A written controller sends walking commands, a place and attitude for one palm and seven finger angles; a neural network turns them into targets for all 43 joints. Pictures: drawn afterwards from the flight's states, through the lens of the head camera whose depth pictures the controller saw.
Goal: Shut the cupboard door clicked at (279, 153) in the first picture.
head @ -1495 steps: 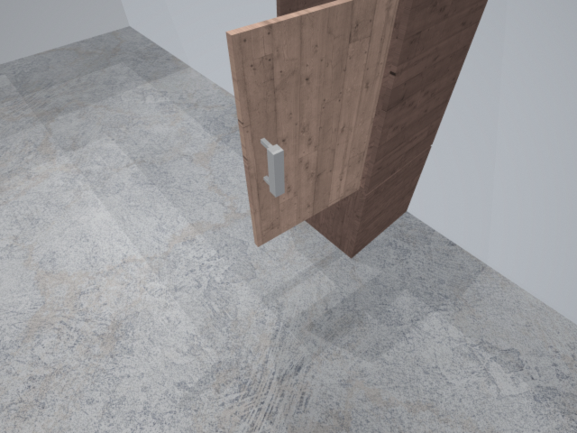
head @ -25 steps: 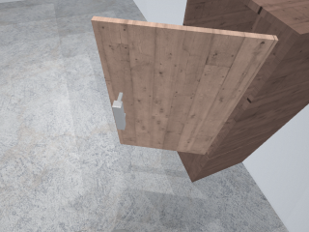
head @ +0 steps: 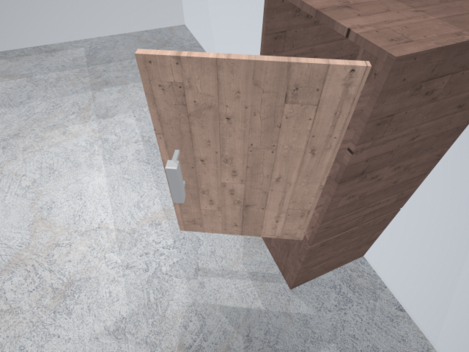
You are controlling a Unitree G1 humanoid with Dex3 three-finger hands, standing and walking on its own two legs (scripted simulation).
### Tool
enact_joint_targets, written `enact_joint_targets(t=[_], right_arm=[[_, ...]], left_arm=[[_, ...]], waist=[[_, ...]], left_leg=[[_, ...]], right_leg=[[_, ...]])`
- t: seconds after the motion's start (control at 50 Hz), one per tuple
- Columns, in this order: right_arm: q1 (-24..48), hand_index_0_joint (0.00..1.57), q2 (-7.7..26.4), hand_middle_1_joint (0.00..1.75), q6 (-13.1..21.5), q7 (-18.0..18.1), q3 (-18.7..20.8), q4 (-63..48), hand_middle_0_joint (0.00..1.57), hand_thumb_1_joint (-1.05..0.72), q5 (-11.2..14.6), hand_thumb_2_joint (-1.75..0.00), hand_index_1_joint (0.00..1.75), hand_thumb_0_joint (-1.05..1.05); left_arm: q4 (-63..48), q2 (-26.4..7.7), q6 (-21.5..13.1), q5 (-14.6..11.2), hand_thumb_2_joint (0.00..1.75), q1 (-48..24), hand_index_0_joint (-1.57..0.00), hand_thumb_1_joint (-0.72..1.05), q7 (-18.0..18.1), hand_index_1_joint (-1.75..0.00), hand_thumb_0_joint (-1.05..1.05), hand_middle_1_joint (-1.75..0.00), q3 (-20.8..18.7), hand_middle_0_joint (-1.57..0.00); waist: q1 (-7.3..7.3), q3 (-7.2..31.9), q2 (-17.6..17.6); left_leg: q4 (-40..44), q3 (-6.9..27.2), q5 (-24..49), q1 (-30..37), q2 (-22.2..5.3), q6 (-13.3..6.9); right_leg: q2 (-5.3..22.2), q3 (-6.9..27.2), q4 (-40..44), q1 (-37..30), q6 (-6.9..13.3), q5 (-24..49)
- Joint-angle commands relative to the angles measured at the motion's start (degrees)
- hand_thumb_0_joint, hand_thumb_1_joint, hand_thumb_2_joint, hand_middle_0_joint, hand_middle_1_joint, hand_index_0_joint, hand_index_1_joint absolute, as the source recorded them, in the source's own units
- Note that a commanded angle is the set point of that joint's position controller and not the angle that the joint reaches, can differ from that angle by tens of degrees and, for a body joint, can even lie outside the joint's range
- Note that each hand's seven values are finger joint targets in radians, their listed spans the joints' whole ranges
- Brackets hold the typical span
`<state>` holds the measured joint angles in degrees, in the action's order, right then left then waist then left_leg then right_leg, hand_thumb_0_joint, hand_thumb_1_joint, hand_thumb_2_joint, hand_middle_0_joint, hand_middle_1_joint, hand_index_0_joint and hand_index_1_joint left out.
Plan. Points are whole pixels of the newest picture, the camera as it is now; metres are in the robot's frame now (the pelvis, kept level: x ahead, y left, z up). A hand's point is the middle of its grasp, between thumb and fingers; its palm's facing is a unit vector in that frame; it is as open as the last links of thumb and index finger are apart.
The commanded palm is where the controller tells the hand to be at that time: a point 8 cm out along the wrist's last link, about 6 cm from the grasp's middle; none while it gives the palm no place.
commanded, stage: come to a stop and stand still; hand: left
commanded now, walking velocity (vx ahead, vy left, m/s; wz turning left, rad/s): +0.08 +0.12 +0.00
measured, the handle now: (178, 176) +0.50 +0.16 -0.04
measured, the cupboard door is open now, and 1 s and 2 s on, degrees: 62 62 62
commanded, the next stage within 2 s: look again from close up in 0.32 s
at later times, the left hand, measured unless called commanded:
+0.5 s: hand out of the picture +0.01 +0.16 -0.18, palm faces +0.02 -0.98 -0.18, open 7.4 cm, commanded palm none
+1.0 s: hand out of the picture +0.04 +0.21 -0.17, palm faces -0.03 -0.96 -0.26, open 7.4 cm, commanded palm none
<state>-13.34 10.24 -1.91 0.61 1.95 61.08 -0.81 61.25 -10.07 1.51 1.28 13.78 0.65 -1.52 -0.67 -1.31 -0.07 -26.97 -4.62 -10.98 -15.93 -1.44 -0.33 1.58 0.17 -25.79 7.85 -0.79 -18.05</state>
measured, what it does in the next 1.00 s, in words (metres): stands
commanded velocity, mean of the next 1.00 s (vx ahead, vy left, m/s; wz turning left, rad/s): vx -0.01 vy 0.02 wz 0.00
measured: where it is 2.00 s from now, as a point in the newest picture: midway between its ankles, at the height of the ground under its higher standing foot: outside the picture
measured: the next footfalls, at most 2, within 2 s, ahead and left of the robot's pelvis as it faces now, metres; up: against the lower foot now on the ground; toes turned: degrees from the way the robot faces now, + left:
none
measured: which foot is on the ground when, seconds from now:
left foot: down 0.00-1.00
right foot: down 0.00-1.00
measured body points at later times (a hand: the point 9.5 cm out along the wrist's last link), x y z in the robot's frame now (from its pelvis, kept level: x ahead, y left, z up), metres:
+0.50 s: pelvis +0.01 +0.00 +0.00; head +0.04 +0.00 +0.44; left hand +0.01 +0.21 -0.17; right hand +0.01 -0.22 -0.16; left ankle +0.04 +0.11 -0.74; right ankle -0.04 -0.13 -0.74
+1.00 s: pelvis +0.01 +0.01 +0.00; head +0.03 +0.00 +0.45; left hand +0.04 +0.26 -0.15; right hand +0.06 -0.23 -0.16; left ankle +0.04 +0.11 -0.74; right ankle -0.04 -0.13 -0.74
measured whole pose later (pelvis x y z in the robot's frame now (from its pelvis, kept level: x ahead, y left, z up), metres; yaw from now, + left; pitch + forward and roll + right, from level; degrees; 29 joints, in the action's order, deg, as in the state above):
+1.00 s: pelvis +0.01 +0.01 +0.00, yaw -1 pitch +0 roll +1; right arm -11.1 11.9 0.3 -0.1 0.1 59.2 -0.6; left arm 59.4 -12.8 -0.2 1.3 15.0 1.6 0.6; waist 0.8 -2.2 -0.1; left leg -29.6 -6.1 -13.2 -16.0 -1.0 -1.4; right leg 2.2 2.0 -29.9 9.2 -2.0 -20.3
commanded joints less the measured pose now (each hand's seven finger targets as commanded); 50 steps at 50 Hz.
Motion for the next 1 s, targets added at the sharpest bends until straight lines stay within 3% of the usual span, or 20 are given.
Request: enact_joint_targets(t=[0.0,0.1,0.14,0.24,0.38,0.4,0.42,0.44,0.46,0.48,0.52,0.56,0.66,0.74,0.84,0.98], right_arm=[[-4.3,0.2,3.6,0.3,1.9,-0.1,-0.1,-0.6,0.2,-0.9,-0.4,-0.9,0.3,0.0],[-7.1,0.2,3.5,0.3,2.4,0.3,-0.5,1.9,0.2,-0.9,-0.1,-0.9,0.3,0.0],[-7.3,0.2,3.4,0.3,2.4,0.6,-0.6,2.3,0.2,-0.9,0.0,-0.9,0.3,0.0],[-7.6,0.2,3.7,0.3,2.2,1.3,-0.3,2.3,0.2,-0.9,0.2,-0.9,0.3,0.0],[-7.1,0.2,3.1,0.3,2.2,1.5,0.0,2.3,0.2,-0.9,0.3,-0.9,0.3,0.0],[0.3,0.2,4.3,0.3,3.6,0.8,-0.5,-2.5,0.2,-0.9,0.6,-0.9,0.3,0.0],[-4.4,0.2,2.4,0.3,3.0,0.2,-0.4,-3.6,0.2,-0.9,0.2,-0.9,0.3,0.0],[-6.0,0.2,2.8,0.3,2.7,0.1,-0.4,-3.5,0.2,-0.9,0.0,-0.9,0.3,0.0],[-6.6,0.2,3.6,0.3,2.9,0.0,-0.2,-3.8,0.2,-0.9,-0.1,-0.9,0.3,0.0],[-6.1,0.2,3.6,0.3,3.5,0.1,-0.4,-4.0,0.2,-0.9,-0.3,-0.9,0.3,0.0],[-5.5,0.2,5.0,0.3,3.7,0.4,-0.4,-5.0,0.2,-0.9,-0.1,-0.9,0.3,0.0],[-4.1,0.2,5.9,0.3,3.5,0.4,-0.3,-5.7,0.2,-0.9,-0.1,-0.9,0.3,0.0],[-1.8,0.2,7.3,0.3,3.1,0.1,-0.1,-6.5,0.2,-0.9,-0.2,-0.9,0.3,0.0],[-0.7,0.2,8.4,0.3,3.3,0.0,-0.1,-6.7,0.2,-0.9,-0.2,-0.9,0.3,0.0],[0.4,0.2,9.1,0.3,3.7,0.1,-0.1,-5.9,0.2,-0.9,0.0,-0.9,0.3,0.0],[2.0,0.2,9.5,0.3,3.6,0.1,-0.2,-4.3,0.2,-0.9,0.1,-0.9,0.3,0.0]], left_arm=[[-1.4,-7.1,-2.5,-0.4,0.9,0.9,-0.2,0.9,0.5,-0.3,0.0,-0.3,-0.6,-0.2],[0.1,-5.6,-2.4,-0.7,0.9,3.8,-0.2,0.9,0.9,-0.3,0.0,-0.3,-0.6,-0.2],[0.7,-5.0,-2.2,-0.9,0.9,4.8,-0.2,0.9,1.2,-0.3,0.0,-0.3,-0.7,-0.2],[1.2,-4.3,-1.7,-0.9,0.9,6.1,-0.2,0.9,1.8,-0.3,0.0,-0.3,-0.9,-0.2],[1.4,-3.0,-1.4,-0.6,0.9,6.2,-0.2,0.9,2.0,-0.3,0.0,-0.3,-0.6,-0.2],[2.0,-3.9,-3.7,0.3,0.9,10.8,-0.2,0.9,3.9,-0.3,0.0,-0.3,0.4,-0.2],[-1.3,-7.0,-4.2,-0.2,0.9,6.4,-0.2,0.9,3.5,-0.3,0.0,-0.3,-0.1,-0.2],[-2.5,-6.2,-4.1,-0.2,0.9,3.9,-0.2,0.9,3.1,-0.3,0.0,-0.3,0.0,-0.2],[-3.3,-5.3,-3.9,-0.2,0.9,4.0,-0.2,0.9,2.8,-0.3,0.0,-0.3,0.3,-0.2],[-3.3,-4.5,-4.0,-0.1,0.9,4.8,-0.2,0.9,2.7,-0.3,0.0,-0.3,0.4,-0.2],[-3.1,-4.2,-3.6,-0.2,0.9,6.2,-0.2,0.9,2.6,-0.3,0.0,-0.3,0.5,-0.2],[-3.2,-4.1,-3.2,-0.2,0.9,6.2,-0.2,0.9,2.5,-0.3,0.0,-0.3,0.8,-0.2],[-4.4,-6.3,-2.4,-0.1,0.9,4.3,-0.2,0.9,2.0,-0.3,0.0,-0.3,0.7,-0.2],[-4.8,-7.9,-2.5,-0.1,0.9,4.3,-0.2,0.9,1.7,-0.3,0.0,-0.3,0.7,-0.2],[-4.8,-9.6,-2.9,-0.2,0.9,3.7,-0.2,0.9,1.6,-0.3,0.0,-0.3,0.6,-0.2],[-4.1,-11.1,-2.9,-0.1,0.9,3.1,-0.2,0.9,1.4,-0.3,0.0,-0.3,0.6,-0.2]], waist=[[-1.01,-5.7,10.1],[-0.22,-4.8,2.4],[0.31,-4.7,1.2],[0.85,-1.9,0.9],[0.74,-1.6,0.6],[2.91,-2.9,-2.6],[-1.38,0.1,-3.0],[-1.78,0.7,-2.8],[-1.52,0.6,-4.3],[-0.56,1.3,-6.9],[0.07,2.7,-2.2],[0.37,1.1,-0.2],[0.41,-3.7,-0.1],[0.7,-1.7,-0.3],[0.75,1.3,1.8],[0.98,0.3,1.7]], left_leg=[[2.8,3.0,-0.3,5.8,-0.9,0.8],[4.0,3.5,4.1,5.7,-2.1,0.7],[4.4,4.1,5.9,5.8,-2.6,0.6],[3.6,4.8,10.6,6.3,-3.7,0.1],[4.1,5.4,10.4,6.9,-4.5,-0.5],[-8.4,4.0,15.4,5.0,-4.7,0.3],[-5.3,4.2,0.2,2.7,-3.2,0.0],[-3.5,4.6,-0.6,2.2,-3.3,-0.3],[-2.5,5.7,2.3,1.8,-4.1,-0.9],[-2.2,6.5,9.1,2.4,-4.7,-1.7],[-1.9,7.7,12.5,3.4,-5.4,-2.6],[-0.8,7.5,9.0,3.2,-5.5,-2.7],[4.0,7.8,-3.4,1.0,-4.9,-2.4],[4.9,7.4,-3.1,2.5,-4.9,-2.4],[2.8,5.6,5.2,6.1,-4.7,-2.2],[2.6,4.8,5.7,6.3,-4.8,-2.0]], right_leg=[[8.0,8.8,14.9,11.5,4.7,-5.6],[6.8,6.2,11.0,7.0,4.1,2.5],[6.4,5.3,9.6,6.0,3.8,5.2],[6.1,3.7,5.6,2.9,3.4,13.6],[4.8,2.9,5.6,2.9,2.6,11.2],[7.1,7.1,5.9,6.2,2.1,30.5],[8.7,7.0,4.3,4.5,3.8,19.7],[6.1,5.5,2.2,5.6,4.4,9.5],[3.9,3.9,0.4,6.1,4.2,5.6],[3.0,2.4,-1.1,5.3,3.8,8.5],[1.9,1.8,-2.0,4.7,3.2,6.5],[2.0,1.9,-1.3,6.0,2.8,3.9],[1.9,2.4,-0.1,9.0,2.5,-1.9],[2.3,2.7,0.1,8.5,2.4,0.0],[3.4,3.7,0.6,7.1,2.1,7.0],[3.8,4.3,2.1,6.7,2.1,9.3]])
